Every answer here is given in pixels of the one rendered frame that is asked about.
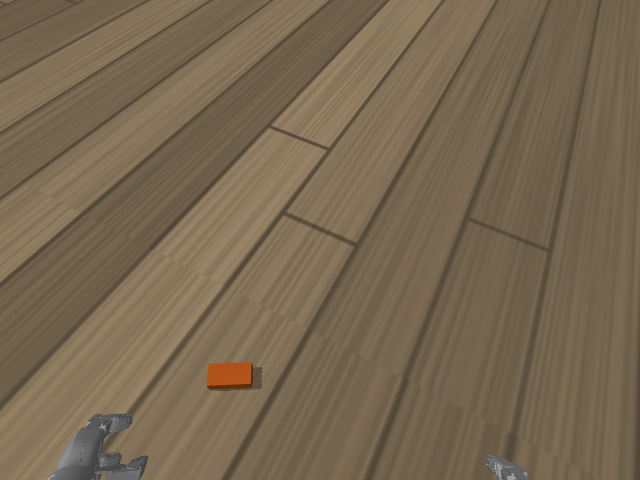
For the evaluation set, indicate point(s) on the small box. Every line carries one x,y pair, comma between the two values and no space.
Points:
230,375

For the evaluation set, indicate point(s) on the right robot hand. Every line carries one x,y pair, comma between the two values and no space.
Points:
504,469

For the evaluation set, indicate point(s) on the left robot hand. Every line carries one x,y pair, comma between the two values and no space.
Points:
85,449

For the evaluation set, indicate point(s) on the left robot arm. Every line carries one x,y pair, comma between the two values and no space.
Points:
73,472

